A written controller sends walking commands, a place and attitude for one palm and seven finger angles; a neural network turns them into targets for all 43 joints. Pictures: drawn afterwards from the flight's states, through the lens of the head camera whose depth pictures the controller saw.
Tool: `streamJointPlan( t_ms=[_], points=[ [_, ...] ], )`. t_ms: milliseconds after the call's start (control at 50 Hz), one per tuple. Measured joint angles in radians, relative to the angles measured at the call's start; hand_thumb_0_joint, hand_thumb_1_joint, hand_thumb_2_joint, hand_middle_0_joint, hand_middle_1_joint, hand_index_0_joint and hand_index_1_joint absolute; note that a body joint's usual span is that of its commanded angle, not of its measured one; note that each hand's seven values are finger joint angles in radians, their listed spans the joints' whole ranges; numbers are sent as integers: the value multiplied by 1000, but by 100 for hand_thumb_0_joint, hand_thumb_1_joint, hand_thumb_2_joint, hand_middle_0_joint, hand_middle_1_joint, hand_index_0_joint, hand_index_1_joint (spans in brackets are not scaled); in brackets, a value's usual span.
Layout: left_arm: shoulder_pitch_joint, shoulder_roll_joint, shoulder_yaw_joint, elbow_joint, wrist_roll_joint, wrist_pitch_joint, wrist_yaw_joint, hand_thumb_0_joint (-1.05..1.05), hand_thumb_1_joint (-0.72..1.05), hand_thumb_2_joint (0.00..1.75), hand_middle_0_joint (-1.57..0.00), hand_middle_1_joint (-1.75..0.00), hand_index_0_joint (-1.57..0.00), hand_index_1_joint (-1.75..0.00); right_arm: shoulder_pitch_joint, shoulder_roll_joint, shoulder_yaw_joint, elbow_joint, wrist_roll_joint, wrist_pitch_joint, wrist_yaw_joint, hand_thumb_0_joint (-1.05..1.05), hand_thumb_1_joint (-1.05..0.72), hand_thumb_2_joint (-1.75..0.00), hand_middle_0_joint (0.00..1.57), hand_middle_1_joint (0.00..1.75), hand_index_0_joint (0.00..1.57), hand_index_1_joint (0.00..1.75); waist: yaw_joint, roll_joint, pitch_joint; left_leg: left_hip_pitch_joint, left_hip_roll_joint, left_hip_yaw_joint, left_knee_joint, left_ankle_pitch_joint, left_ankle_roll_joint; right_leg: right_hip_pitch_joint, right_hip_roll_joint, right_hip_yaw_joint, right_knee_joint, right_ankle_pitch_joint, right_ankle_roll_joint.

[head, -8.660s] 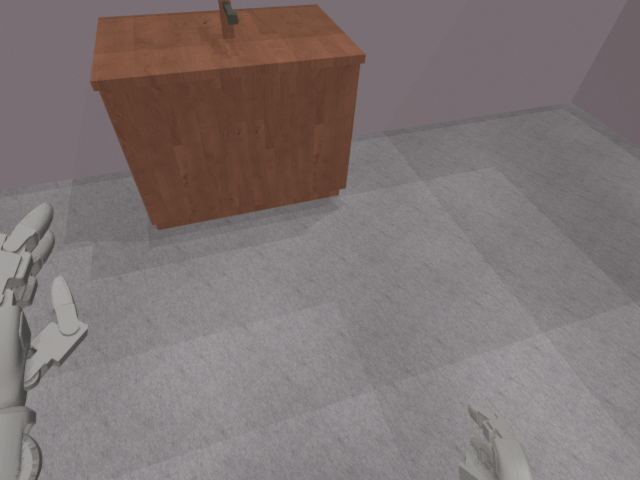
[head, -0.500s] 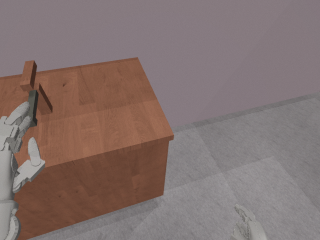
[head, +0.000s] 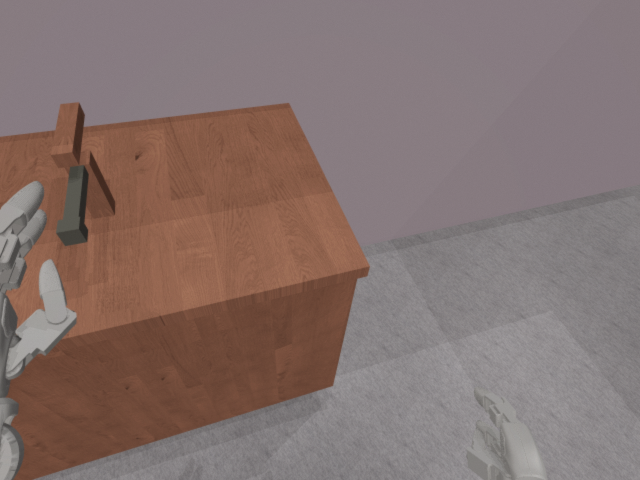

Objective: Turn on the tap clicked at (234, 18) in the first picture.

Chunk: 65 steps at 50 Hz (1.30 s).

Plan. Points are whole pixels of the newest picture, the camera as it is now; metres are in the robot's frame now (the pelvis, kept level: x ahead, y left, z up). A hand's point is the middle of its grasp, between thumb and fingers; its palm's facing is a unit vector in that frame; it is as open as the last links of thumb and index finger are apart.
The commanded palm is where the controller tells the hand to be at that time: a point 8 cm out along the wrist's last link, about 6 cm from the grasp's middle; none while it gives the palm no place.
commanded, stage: come to a stop and stand still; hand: left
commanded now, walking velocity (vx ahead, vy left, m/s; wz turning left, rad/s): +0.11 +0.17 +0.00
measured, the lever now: (72, 231) +0.40 +0.38 +0.05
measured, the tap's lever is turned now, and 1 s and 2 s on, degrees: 0 0 0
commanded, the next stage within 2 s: look again from close up in 1.74 s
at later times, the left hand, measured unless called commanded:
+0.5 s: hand (22, 255) +0.23 +0.27 +0.22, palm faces +0.51 -0.73 -0.47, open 7.4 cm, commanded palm +0.14 +0.26 +0.18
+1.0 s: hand (134, 271) +0.26 +0.20 +0.18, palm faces +0.30 -0.83 -0.47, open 7.4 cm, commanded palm +0.19 +0.25 +0.18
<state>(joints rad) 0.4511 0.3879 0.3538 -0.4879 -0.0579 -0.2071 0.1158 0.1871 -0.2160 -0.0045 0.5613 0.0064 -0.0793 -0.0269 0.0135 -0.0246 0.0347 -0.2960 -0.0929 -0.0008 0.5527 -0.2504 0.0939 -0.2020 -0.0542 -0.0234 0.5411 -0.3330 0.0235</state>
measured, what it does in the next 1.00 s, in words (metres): stands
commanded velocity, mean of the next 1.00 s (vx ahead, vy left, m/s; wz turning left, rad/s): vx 0.00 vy -0.02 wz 0.00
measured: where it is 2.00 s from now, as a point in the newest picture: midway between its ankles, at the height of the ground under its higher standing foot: outside the picture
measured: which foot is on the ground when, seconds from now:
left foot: down 0.00-1.00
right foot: down 0.00-1.00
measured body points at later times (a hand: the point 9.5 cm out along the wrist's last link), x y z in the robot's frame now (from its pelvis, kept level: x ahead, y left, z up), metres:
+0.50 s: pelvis -0.02 -0.02 +0.01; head +0.02 -0.02 +0.45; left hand +0.20 +0.30 +0.25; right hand +0.16 -0.22 -0.08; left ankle +0.02 +0.06 -0.73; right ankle -0.03 -0.13 -0.73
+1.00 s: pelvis +0.02 -0.03 +0.01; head +0.07 -0.02 +0.45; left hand +0.24 +0.24 +0.20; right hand +0.21 -0.27 -0.07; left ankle +0.02 +0.06 -0.73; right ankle -0.03 -0.13 -0.73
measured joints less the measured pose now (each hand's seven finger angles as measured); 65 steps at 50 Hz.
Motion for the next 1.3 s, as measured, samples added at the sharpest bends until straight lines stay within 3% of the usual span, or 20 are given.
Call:
streamJointPlan(
  t_ms=[100,160,240,280,340,400,460,500,540,600,660,720,840,1000,1180,1300],
  points=[
    [5,-6,1,-24,5,-19,0,2,89,90,-21,-30,-21,-30,0,21,15,5,1,-11,11,1,-90,-90,20,30,21,29,1,20,5,-21,0,-6,29,-12,6,2,0,-8,-13,8,17],
    [10,-6,10,-22,2,-19,-1,1,89,90,-21,-30,-21,-30,2,46,26,27,1,-8,10,1,-90,-90,20,30,21,30,13,6,4,-4,-3,4,-1,1,3,1,-2,6,-15,9,0],
    [-10,-12,9,4,7,0,4,1,89,90,-20,-30,-21,-30,16,74,40,46,-7,-12,4,1,-90,-90,20,30,21,30,19,-11,2,31,-9,4,-81,45,-3,6,28,21,-28,-11,-21],
    [-21,-21,1,9,10,11,6,2,89,90,-20,-30,-21,-30,22,76,46,49,-9,-15,4,1,-90,-90,20,30,21,30,15,-12,3,40,-11,-2,-104,61,-6,23,44,25,-76,44,-27],
    [-23,-40,-24,10,13,18,5,2,89,90,-20,-30,-21,-30,23,62,49,59,-9,-14,5,1,-90,-90,20,30,21,30,8,13,-2,45,5,-19,-106,65,-13,56,62,14,-138,86,-14],
    [-194,88,9,87,61,-39,-26,2,88,90,-21,-30,-21,-30,59,39,79,-4,12,-33,-29,1,-90,-90,20,30,21,30,34,9,15,7,3,-36,-72,60,-20,18,72,6,-68,23,-17],
    [-299,137,115,165,48,-80,-15,2,88,90,-21,-30,-22,-30,23,26,74,3,-6,-51,2,1,-90,-90,20,30,21,30,28,14,29,-26,8,-30,-70,73,-33,-27,75,10,-49,63,-37],
    [-264,117,151,166,24,-79,-11,1,89,90,-21,-30,-21,-30,6,11,60,7,-8,-48,24,1,-90,-90,20,30,21,30,14,42,24,-38,24,-25,-72,75,-38,-34,90,16,-71,71,-44],
    [-163,77,140,118,10,-71,-16,1,89,90,-20,-30,-21,-30,0,-4,43,12,-4,-42,40,1,-90,-90,20,30,21,30,6,63,15,-39,42,-12,-74,70,-41,-30,106,32,-96,81,-48],
    [0,9,55,55,12,-56,-38,1,89,90,-20,-30,-20,-30,6,-21,22,26,3,-29,40,1,-90,-90,20,30,21,30,4,68,3,-26,60,9,-75,54,-45,-18,123,56,-114,86,-54],
    [68,-28,-21,50,32,-29,-58,1,89,90,-20,-30,-21,-30,21,-30,11,43,-1,-17,20,1,-90,-90,20,30,21,30,6,48,-2,-15,68,9,-70,38,-51,-2,131,58,-119,77,-61],
    [34,-24,-33,72,41,-8,-56,1,88,90,-21,-30,-22,-30,26,-34,7,53,-4,-8,-2,1,-90,-90,20,30,20,29,11,21,12,-11,72,-7,-57,26,-58,13,137,42,-121,67,-71],
    [-77,1,29,27,32,3,-24,2,88,89,-21,-30,-22,-30,-13,-35,7,36,-3,-14,-5,1,-91,-90,20,30,20,29,5,6,48,-5,77,-22,-35,4,-63,34,144,30,-129,59,-76],
    [15,18,50,-35,20,-37,-28,1,89,90,-21,-30,-21,-30,-61,-2,13,-7,5,11,12,1,-91,-90,20,30,20,29,-23,27,11,13,64,7,-43,-15,-47,37,128,57,-115,35,-59],
    [3,-15,21,21,11,31,-28,1,89,90,-21,-30,-22,-30,-41,15,33,1,4,37,0,1,-90,-90,20,30,21,29,6,12,13,23,44,5,-56,-4,-31,44,108,53,-112,33,-44],
    [-18,-28,-5,-32,15,33,-19,2,89,90,-21,-30,-21,-30,-32,19,38,6,0,28,1,1,-90,-90,20,30,21,30,10,10,15,16,38,-4,-56,12,-23,47,103,42,-127,52,-35]
  ],
)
